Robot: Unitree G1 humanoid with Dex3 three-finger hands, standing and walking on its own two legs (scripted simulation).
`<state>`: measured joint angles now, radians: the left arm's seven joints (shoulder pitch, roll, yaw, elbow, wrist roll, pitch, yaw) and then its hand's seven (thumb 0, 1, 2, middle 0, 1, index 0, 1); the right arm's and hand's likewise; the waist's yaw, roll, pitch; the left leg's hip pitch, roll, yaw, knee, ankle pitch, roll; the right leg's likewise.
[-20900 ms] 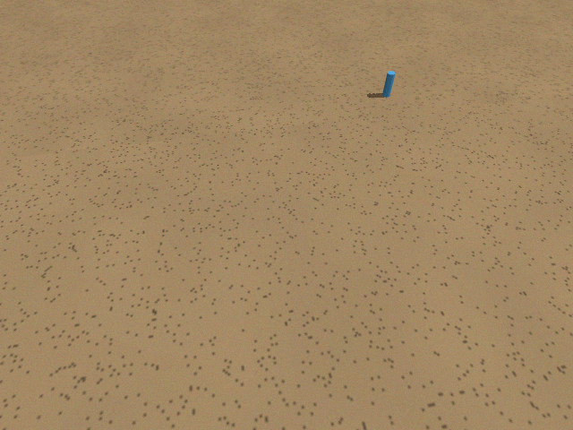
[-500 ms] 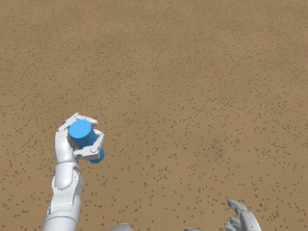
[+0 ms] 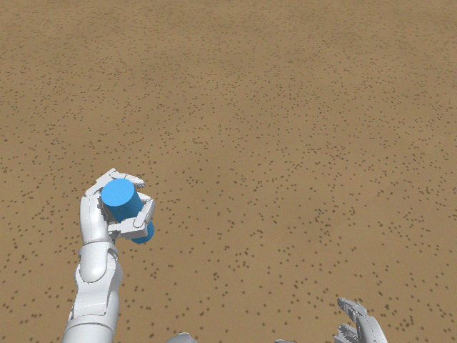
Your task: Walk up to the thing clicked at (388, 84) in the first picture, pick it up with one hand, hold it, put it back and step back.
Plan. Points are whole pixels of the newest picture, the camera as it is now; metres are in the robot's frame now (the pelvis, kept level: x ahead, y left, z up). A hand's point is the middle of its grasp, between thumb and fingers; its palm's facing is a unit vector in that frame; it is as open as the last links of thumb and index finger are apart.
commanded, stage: hold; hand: left
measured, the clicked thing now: (131, 214) +0.33 +0.18 +0.03
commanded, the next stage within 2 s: crouch in 0.36 s
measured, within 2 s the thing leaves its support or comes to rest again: neither
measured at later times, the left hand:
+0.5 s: hand (136, 209) +0.32 +0.17 +0.05, palm faces +0.20 -0.98 +0.01, open 6.8 cm
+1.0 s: hand (145, 240) +0.34 +0.19 -0.11, palm faces +0.25 -0.97 +0.00, open 6.7 cm
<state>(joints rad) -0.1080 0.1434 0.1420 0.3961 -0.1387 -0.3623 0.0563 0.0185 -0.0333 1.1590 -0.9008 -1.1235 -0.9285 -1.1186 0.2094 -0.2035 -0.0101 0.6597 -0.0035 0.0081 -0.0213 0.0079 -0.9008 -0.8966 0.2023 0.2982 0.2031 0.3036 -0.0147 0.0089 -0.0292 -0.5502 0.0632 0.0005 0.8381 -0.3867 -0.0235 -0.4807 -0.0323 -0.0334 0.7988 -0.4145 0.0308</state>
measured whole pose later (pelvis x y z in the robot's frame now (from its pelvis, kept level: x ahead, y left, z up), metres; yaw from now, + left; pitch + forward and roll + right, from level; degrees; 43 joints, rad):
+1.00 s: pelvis -0.03 +0.00 -0.10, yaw -1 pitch +23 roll -2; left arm -0.32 0.20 0.28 0.81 -0.12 -0.71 0.02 0.02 -0.03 1.15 -0.90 -1.12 -0.93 -1.12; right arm 0.18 -0.24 -0.03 0.67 -0.05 -0.02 0.04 0.01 -0.89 -0.89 0.20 0.30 0.20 0.30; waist -0.06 -0.02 -0.15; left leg -1.22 0.08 -0.04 1.36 -0.54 -0.03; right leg -1.15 -0.02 -0.03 1.34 -0.58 0.03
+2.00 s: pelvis -0.09 +0.00 -0.41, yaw -9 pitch +27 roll -7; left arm -0.67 0.53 0.60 1.14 -0.10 -0.77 -0.13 0.02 -0.03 1.16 -0.91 -1.11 -0.93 -1.11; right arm 0.05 -0.28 0.12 0.73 -0.16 0.05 0.09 0.00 -0.89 -0.90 0.20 0.30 0.20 0.30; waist -0.15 -0.06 0.00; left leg -2.26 0.06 -0.21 2.43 -0.66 -0.05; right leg -2.15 0.04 -0.07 2.38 -0.71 0.04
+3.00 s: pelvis -0.09 +0.02 -0.45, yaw -15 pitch +18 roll -13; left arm -0.67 0.76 0.66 1.31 -0.09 -0.93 -0.06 0.02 -0.04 1.16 -0.91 -1.10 -0.94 -1.10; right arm -0.08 -0.34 0.36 0.63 -0.29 0.08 0.12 0.00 -0.92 -0.90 0.21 0.30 0.21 0.30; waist -0.23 -0.20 0.21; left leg -2.27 0.05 -0.34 2.62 -0.70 -0.04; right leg -2.11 0.09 -0.15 2.46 -0.70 0.07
